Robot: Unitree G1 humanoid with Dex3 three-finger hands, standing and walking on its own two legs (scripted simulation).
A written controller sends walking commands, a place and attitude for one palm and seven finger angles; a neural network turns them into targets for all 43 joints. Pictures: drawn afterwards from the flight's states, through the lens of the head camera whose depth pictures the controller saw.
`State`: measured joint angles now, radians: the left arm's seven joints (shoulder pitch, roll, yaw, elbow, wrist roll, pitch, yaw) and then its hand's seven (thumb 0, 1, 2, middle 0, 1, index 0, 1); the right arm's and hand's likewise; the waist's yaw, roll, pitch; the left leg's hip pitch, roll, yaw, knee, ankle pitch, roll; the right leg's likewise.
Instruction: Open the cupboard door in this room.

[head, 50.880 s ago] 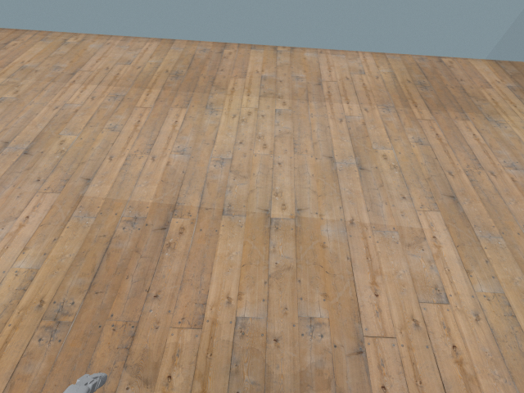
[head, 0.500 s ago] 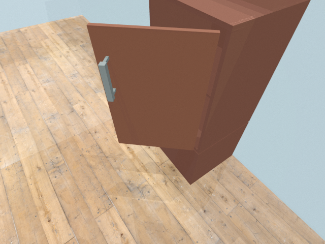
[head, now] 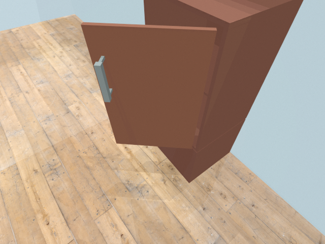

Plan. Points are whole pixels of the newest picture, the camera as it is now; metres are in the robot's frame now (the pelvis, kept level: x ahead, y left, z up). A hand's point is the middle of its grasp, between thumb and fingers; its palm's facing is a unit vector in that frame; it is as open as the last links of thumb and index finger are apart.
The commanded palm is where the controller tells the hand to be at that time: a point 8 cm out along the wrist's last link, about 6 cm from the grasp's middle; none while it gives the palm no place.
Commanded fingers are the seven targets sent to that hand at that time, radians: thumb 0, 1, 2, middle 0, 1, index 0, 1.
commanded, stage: look again from close up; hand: left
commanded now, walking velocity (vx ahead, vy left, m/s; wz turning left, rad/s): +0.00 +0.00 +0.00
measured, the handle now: (105, 79) +0.60 +0.22 +0.06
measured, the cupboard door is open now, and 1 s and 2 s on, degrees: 49 49 49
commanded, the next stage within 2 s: shuffle to correct the standing spot in 0.36 s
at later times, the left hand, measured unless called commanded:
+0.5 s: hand out of the picture +0.00 +0.20 -0.17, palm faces +0.00 -0.98 -0.21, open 7.4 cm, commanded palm none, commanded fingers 0.00 0.90 0.90 -0.20 -0.30 -0.20 -0.30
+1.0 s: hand out of the picture +0.09 +0.21 -0.17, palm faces +0.00 -0.98 -0.21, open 7.4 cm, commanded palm none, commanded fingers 0.00 0.90 0.90 -0.20 -0.30 -0.20 -0.30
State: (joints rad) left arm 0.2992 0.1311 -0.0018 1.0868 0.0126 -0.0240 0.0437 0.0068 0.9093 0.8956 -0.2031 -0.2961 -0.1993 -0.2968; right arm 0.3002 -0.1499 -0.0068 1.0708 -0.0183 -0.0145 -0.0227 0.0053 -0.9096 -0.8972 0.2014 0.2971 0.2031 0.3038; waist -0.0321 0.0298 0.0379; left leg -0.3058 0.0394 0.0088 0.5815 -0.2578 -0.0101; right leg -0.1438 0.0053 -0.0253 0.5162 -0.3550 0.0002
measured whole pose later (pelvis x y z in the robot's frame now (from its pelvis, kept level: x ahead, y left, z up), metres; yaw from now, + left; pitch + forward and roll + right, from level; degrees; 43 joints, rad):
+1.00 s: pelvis +0.05 +0.03 +0.00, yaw -1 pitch +0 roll +1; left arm 0.23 0.19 0.02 1.03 0.01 -0.01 0.02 0.01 0.91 0.90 -0.20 -0.30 -0.20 -0.30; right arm 0.32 -0.13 0.01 1.08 -0.01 -0.03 -0.03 0.00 -0.90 -0.90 0.20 0.30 0.21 0.30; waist 0.00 -0.03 0.07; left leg -0.21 -0.05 0.06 0.50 -0.29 0.04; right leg -0.29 -0.04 -0.06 0.58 -0.26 -0.01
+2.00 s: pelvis +0.02 +0.02 +0.01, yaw +0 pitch -1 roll +0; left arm 0.30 0.16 -0.01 1.09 0.01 -0.01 0.02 0.01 0.91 0.90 -0.20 -0.30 -0.20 -0.30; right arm 0.31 -0.15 0.02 1.12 -0.02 -0.01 -0.02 0.00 -0.91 -0.90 0.20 0.30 0.20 0.30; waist 0.00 -0.01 0.02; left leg -0.19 -0.03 0.03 0.43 -0.22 0.03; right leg -0.23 -0.02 -0.08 0.45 -0.20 -0.02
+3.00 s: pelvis +0.03 +0.01 -0.05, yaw +0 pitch +10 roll +1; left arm 0.48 0.20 0.15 0.14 -0.24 -0.45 -0.35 0.01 0.60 0.76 -0.23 -0.50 -0.22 -0.50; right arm 0.16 -0.26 -0.06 0.47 0.02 -0.24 -0.01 0.01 -0.90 -0.90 0.20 0.30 0.21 0.30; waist -0.01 -0.07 -0.10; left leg -0.66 0.01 0.04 0.99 -0.49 0.01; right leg -0.70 -0.01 -0.07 0.99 -0.45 -0.05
